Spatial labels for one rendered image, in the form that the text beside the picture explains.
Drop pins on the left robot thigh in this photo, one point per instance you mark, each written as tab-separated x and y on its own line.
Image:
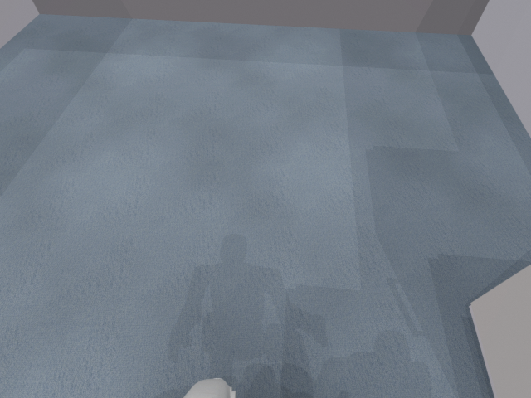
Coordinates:
211	388

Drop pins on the fridge door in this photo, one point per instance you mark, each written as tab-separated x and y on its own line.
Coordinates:
503	318

